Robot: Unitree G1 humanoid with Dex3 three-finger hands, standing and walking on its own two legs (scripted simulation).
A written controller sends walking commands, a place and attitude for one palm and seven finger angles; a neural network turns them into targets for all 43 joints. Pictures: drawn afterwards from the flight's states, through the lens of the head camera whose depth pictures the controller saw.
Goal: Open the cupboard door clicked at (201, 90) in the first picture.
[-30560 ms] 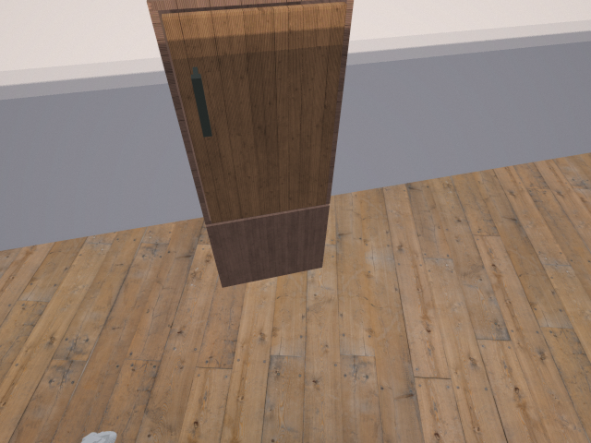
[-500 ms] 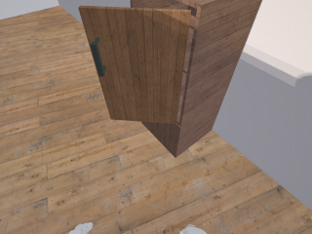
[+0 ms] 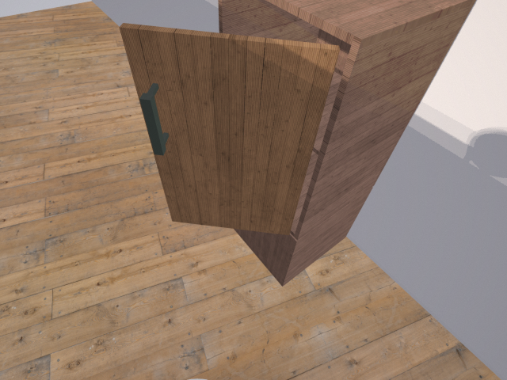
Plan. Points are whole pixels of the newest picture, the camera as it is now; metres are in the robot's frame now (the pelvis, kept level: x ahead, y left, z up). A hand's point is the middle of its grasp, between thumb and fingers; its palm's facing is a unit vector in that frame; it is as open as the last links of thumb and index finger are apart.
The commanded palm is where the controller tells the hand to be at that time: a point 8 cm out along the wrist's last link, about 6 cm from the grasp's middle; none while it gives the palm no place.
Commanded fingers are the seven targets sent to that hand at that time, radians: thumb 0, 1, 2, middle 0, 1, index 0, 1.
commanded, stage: come to a stop and stand still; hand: left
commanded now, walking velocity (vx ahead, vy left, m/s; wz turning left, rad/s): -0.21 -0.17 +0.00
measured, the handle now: (157, 120) +0.57 +0.25 +0.07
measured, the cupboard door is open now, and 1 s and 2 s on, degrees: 46 46 46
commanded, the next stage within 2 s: look again from close up in 0.62 s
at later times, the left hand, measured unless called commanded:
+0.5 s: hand out of the picture +0.01 +0.14 -0.16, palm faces +0.02 -0.98 -0.20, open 7.3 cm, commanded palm none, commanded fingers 0.00 0.90 0.90 -0.20 -0.30 -0.20 -0.30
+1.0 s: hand out of the picture +0.01 +0.19 -0.16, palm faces -0.03 -0.97 -0.25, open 7.4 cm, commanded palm none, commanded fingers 0.00 0.90 0.90 -0.20 -0.30 -0.20 -0.30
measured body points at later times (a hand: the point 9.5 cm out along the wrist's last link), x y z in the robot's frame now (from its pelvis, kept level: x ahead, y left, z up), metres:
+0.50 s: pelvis -0.02 -0.03 +0.01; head +0.00 -0.04 +0.46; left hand +0.01 +0.19 -0.15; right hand +0.01 -0.29 -0.15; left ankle -0.02 +0.09 -0.73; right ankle -0.06 -0.14 -0.73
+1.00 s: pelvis -0.03 +0.00 +0.00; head -0.02 -0.01 +0.45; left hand +0.01 +0.24 -0.14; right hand -0.01 -0.23 -0.15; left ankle -0.02 +0.09 -0.73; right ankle -0.06 -0.14 -0.73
